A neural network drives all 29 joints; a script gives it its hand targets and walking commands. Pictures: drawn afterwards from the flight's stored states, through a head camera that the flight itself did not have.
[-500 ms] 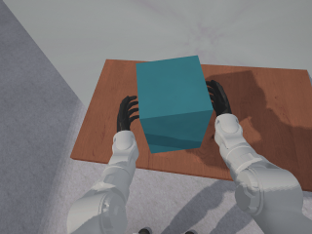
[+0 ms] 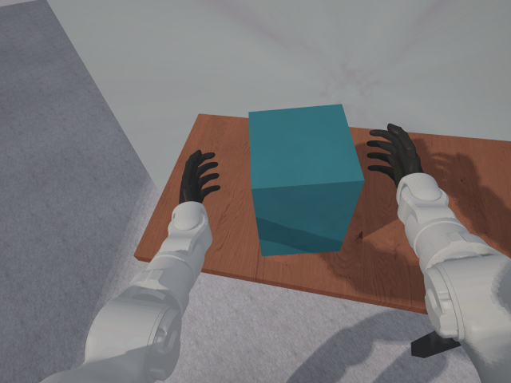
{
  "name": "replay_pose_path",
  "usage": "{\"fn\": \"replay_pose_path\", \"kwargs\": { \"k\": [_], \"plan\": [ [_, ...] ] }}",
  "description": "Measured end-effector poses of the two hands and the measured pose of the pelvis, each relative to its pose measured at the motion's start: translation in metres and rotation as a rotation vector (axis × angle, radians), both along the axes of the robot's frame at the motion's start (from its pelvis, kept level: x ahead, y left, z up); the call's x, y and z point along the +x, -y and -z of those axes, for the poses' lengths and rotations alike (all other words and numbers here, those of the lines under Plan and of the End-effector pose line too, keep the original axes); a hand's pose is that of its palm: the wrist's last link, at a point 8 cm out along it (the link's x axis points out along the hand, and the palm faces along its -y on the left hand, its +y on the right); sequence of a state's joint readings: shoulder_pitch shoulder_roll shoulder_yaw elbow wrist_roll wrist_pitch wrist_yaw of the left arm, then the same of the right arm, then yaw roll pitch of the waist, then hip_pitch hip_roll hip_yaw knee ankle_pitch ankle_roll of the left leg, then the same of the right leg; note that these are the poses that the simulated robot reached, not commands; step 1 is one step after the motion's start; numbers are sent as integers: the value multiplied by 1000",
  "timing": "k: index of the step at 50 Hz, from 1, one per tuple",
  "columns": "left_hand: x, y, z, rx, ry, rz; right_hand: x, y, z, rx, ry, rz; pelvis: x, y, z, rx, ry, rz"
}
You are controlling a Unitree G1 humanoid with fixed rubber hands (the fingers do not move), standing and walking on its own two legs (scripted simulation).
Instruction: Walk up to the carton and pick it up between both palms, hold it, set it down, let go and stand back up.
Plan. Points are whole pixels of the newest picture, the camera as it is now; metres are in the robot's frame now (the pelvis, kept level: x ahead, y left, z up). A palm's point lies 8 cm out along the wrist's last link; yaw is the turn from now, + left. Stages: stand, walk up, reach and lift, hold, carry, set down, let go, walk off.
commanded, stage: set down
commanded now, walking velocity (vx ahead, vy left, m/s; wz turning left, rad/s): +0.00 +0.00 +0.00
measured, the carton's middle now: (298, 187) +0.49 +0.04 -0.02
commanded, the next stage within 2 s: none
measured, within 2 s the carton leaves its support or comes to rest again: neither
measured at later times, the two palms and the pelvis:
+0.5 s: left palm (183, 163) +0.41 +0.21 +0.11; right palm (433, 139) +0.50 -0.14 +0.12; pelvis -0.01 -0.01 +0.01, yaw +1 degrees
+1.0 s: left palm (171, 189) +0.37 +0.21 +0.11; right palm (436, 175) +0.44 -0.14 +0.12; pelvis -0.01 -0.02 +0.04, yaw +1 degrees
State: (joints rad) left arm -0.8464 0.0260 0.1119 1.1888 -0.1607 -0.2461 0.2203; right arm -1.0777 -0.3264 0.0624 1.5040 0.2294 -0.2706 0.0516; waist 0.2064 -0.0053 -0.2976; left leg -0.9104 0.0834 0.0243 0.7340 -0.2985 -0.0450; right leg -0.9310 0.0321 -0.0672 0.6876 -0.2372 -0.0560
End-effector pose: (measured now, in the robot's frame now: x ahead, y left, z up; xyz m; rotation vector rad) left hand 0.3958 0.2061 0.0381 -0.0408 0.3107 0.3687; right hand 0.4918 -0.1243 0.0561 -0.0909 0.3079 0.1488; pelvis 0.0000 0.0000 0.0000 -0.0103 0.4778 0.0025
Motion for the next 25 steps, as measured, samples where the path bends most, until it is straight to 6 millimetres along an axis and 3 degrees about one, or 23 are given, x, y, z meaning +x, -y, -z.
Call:
{"fn": "replay_pose_path", "kwargs": {
  "k": [5,13,25],
  "plan": [
    [4,11,-8,-35,3,9,2,0,-10,4,-13,-8,-2,3,-2,5,12,0],
    [12,14,-37,-3,22,13,5,-8,-29,43,14,-23,-5,7,-6,4,27,-7],
    [15,0,-75,22,18,-12,12,17,-65,52,24,25,-12,11,-13,8,64,-9]
  ]
}}
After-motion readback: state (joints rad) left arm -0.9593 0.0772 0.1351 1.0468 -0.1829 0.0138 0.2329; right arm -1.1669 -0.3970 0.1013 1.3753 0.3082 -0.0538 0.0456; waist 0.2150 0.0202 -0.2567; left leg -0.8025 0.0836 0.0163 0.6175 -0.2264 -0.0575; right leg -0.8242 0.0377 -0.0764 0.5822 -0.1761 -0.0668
